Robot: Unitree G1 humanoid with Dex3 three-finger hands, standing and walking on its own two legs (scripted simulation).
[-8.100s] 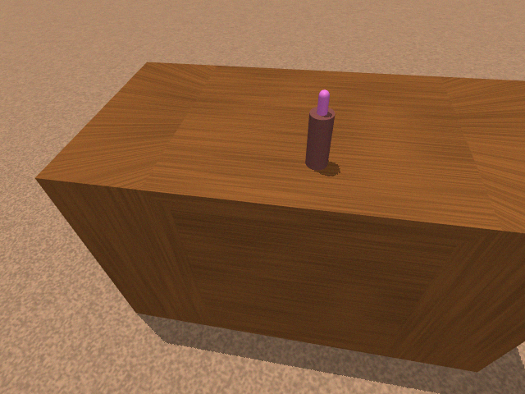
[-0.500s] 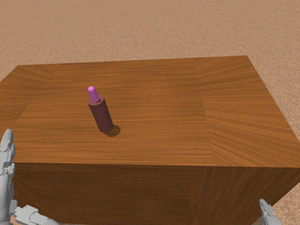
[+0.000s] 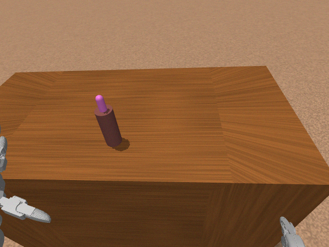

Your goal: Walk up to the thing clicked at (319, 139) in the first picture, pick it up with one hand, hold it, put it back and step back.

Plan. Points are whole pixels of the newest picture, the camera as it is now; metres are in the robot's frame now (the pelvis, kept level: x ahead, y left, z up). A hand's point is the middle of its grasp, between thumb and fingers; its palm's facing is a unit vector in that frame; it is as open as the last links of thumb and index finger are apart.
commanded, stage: go down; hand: left
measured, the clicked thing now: (107, 120) +0.48 +0.21 +0.07
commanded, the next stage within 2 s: none
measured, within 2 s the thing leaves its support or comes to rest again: neither
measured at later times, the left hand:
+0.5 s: hand (16, 147) +0.31 +0.35 +0.16, palm faces +0.19 -0.98 -0.06, open 17.3 cm
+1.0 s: hand (14, 134) +0.35 +0.38 +0.16, palm faces +0.17 -0.98 +0.01, open 17.6 cm
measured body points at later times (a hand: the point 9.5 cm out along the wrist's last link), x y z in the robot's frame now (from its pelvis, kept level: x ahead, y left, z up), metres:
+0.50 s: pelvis +0.00 +0.01 +0.00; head -0.01 +0.01 +0.45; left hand +0.30 +0.41 +0.16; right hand +0.15 -0.25 -0.09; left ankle -0.01 +0.14 -0.74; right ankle +0.01 -0.13 -0.74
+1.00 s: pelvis +0.00 +0.01 +0.00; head +0.01 +0.02 +0.45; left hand +0.33 +0.43 +0.16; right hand +0.15 -0.24 -0.09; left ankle -0.01 +0.14 -0.74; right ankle +0.01 -0.13 -0.74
